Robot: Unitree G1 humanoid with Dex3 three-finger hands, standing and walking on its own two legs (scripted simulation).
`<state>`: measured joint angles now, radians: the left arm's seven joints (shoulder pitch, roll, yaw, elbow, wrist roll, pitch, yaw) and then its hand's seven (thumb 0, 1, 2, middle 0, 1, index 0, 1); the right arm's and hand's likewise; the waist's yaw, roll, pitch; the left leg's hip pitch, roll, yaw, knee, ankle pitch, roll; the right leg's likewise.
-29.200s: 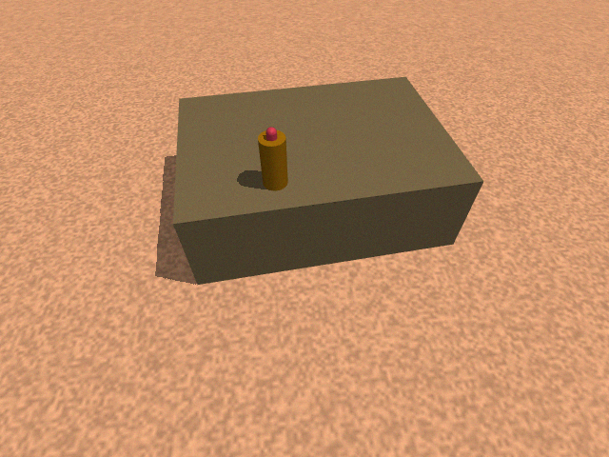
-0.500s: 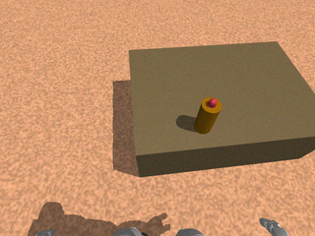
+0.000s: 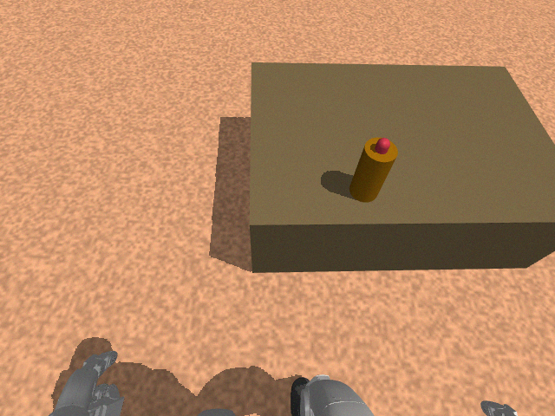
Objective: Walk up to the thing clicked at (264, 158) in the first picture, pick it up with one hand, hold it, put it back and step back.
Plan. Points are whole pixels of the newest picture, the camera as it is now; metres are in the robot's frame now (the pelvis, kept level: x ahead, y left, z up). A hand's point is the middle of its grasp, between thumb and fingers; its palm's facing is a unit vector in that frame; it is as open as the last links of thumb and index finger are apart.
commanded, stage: step back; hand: right
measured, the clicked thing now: (373, 167) +0.74 -0.28 -0.28
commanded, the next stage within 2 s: none
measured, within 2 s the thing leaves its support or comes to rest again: neither
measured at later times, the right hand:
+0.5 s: hand out of the picture -0.03 -0.33 -0.14, palm faces +0.05 +0.91 -0.41, open 7.4 cm
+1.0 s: hand out of the picture -0.19 -0.34 -0.12, palm faces -0.03 +0.89 -0.45, open 7.4 cm
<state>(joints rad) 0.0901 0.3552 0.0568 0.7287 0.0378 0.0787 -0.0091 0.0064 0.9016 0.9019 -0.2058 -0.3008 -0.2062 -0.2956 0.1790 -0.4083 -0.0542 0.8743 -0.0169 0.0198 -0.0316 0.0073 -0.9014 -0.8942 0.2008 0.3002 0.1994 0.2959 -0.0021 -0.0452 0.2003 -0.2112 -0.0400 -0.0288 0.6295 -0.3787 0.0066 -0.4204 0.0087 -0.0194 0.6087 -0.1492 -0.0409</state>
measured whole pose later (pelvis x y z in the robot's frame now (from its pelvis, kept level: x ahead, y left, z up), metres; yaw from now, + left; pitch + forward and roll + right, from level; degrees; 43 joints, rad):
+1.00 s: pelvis -0.30 -0.07 +0.01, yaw -3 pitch -1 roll -1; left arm 0.16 0.40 0.07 0.81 0.02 0.08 0.00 0.01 0.90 0.90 -0.20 -0.30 -0.20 -0.30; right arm 0.15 -0.37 -0.04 0.83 -0.04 0.02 -0.02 0.01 -0.90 -0.89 0.21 0.30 0.21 0.30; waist 0.02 -0.04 0.15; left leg -0.36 0.04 -0.01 0.58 -0.20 0.01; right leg -0.37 0.06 0.14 1.06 -0.49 0.02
